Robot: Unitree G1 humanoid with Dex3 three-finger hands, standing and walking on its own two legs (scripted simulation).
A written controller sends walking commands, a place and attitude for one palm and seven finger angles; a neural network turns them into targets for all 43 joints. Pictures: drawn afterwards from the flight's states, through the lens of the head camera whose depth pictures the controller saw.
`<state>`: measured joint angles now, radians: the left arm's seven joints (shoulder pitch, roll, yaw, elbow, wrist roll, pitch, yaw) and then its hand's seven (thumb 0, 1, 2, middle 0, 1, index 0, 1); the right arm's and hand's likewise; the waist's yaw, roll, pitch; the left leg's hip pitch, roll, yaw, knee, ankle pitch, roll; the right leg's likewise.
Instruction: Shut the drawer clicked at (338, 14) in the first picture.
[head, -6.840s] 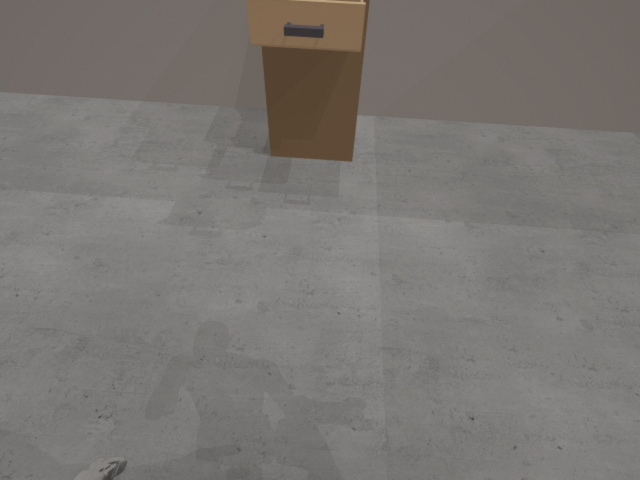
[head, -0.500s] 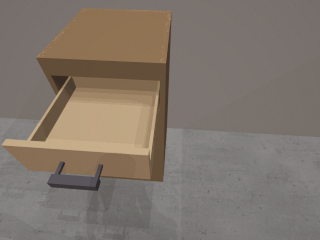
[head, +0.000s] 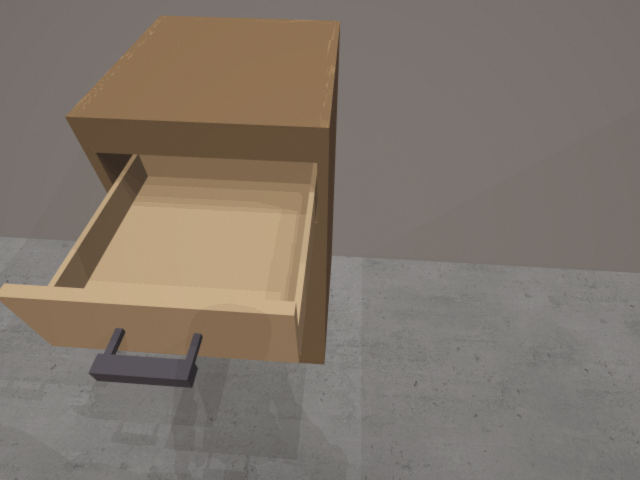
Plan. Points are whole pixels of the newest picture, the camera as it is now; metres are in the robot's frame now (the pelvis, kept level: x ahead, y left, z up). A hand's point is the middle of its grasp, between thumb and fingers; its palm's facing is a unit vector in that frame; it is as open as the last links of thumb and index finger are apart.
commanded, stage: raise the hand and make a fist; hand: left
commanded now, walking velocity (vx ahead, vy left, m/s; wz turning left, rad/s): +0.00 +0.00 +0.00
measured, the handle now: (151, 354) +0.27 +0.25 -0.01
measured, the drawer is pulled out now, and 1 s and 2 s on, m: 0.30 0.29 0.29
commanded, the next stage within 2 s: bring the fist close to the handle in 2.00 s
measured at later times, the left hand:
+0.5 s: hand out of the picture +0.10 +0.15 -0.02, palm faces +0.02 -1.00 -0.03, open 6.4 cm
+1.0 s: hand out of the picture +0.11 +0.19 +0.01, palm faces +0.00 -1.00 -0.07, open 3.6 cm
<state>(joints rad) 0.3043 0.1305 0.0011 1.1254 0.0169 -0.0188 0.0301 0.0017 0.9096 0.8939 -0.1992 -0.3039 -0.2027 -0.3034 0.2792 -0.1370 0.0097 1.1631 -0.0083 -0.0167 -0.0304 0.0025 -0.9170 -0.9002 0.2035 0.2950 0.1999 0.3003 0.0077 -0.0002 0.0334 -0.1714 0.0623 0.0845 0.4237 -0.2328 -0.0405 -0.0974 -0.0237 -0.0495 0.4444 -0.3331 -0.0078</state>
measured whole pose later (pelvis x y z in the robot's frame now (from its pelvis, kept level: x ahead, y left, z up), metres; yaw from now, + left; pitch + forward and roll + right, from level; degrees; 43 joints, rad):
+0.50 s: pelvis -0.06 +0.00 -0.06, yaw +2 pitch +9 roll +0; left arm 0.58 0.14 0.03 0.00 -0.17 -0.56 -0.25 0.02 0.92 0.89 -0.43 -0.56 -0.37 -0.52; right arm 0.13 -0.27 -0.09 0.56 0.00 -0.31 -0.02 0.01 -0.91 -0.90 0.20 0.29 0.20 0.30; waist 0.03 -0.01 -0.12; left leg -0.74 0.07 0.02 0.98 -0.39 -0.04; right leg -0.65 -0.04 -0.08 1.02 -0.52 -0.02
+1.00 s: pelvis -0.07 +0.02 -0.06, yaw +2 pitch +7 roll -2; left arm 0.56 0.22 0.12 -0.20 -0.24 -0.29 -0.23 0.02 0.90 0.89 -0.93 -1.09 -0.93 -1.09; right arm 0.30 -0.22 -0.01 0.61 0.04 -0.26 -0.07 0.01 -0.91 -0.90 0.21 0.30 0.20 0.30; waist -0.02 0.04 -0.08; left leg -0.71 0.07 0.01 0.96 -0.37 -0.01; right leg -0.59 -0.03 -0.09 0.95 -0.47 0.00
